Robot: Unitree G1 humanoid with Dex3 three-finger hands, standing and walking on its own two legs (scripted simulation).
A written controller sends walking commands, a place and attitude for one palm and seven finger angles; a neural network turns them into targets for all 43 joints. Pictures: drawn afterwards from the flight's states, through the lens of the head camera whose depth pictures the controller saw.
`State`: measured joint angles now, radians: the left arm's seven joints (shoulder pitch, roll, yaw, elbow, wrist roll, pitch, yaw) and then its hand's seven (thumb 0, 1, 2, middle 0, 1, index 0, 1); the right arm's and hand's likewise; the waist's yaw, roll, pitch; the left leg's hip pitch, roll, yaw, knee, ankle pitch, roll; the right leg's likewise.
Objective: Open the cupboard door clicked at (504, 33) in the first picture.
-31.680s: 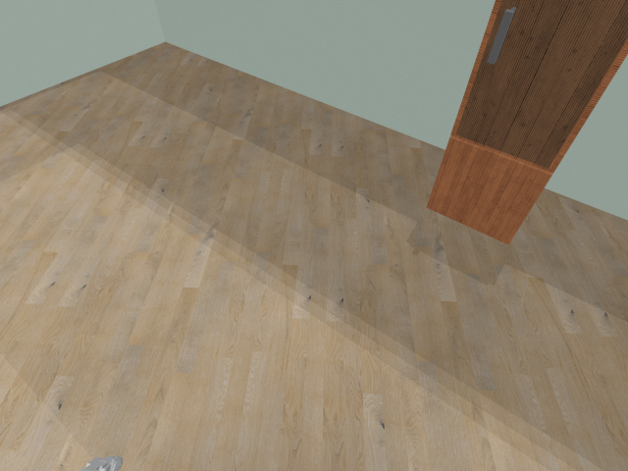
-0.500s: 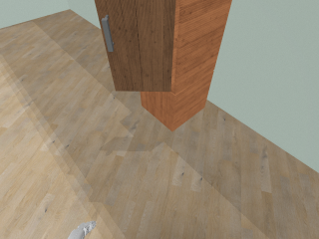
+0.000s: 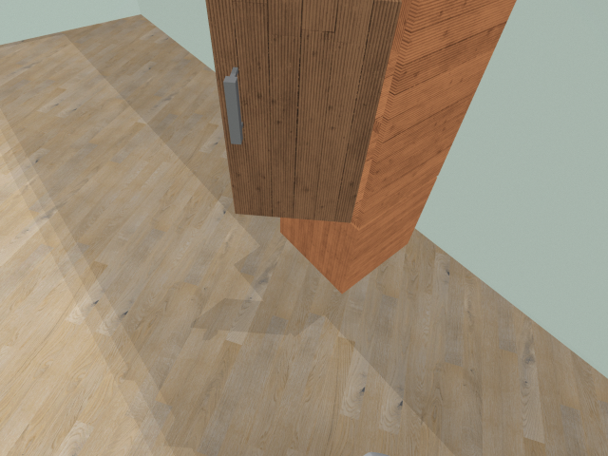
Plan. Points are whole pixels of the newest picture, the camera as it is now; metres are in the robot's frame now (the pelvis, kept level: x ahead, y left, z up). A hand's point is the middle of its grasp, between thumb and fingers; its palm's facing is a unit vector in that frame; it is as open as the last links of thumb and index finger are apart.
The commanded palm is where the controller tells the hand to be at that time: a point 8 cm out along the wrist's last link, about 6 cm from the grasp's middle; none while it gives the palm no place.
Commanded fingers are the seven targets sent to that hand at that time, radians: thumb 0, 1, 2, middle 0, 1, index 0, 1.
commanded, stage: take the last steps up to it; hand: left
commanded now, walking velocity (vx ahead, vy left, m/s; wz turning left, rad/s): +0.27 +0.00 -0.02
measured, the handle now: (235, 106) +0.75 +0.21 +0.03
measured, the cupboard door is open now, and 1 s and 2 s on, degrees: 46 46 46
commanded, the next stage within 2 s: come to a stop and stand still in 0.26 s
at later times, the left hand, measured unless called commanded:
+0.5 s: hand (199, 412) +0.21 +0.18 -0.19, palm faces +0.06 -0.98 -0.19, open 7.2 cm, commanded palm none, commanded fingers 0.00 0.90 0.90 -0.20 -0.30 -0.20 -0.30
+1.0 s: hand (225, 381) +0.25 +0.15 -0.17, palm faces +0.02 -0.97 -0.25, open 7.4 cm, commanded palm none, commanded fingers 0.00 0.90 0.90 -0.20 -0.30 -0.20 -0.30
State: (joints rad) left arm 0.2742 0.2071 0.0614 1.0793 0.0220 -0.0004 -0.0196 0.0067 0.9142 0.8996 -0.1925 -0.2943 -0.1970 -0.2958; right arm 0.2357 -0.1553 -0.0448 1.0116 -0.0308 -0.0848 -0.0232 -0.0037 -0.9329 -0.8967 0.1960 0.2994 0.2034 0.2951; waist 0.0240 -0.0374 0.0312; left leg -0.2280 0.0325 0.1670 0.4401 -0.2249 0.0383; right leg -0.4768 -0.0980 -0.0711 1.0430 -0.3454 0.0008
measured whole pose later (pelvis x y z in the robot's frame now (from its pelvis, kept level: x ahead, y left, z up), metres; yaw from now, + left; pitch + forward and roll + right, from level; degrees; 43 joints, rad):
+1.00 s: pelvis +0.20 -0.04 +0.00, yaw -1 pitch +0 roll +1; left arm 0.20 0.18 0.02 1.00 0.02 0.01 0.02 0.00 0.91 0.90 -0.20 -0.29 -0.20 -0.30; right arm 0.16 -0.23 -0.06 1.03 -0.01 0.06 -0.02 0.01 -0.91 -0.90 0.19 0.30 0.20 0.29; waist 0.01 0.01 0.06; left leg -0.32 0.00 0.04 0.77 -0.48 -0.03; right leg -0.22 -0.03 -0.02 0.51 -0.29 -0.01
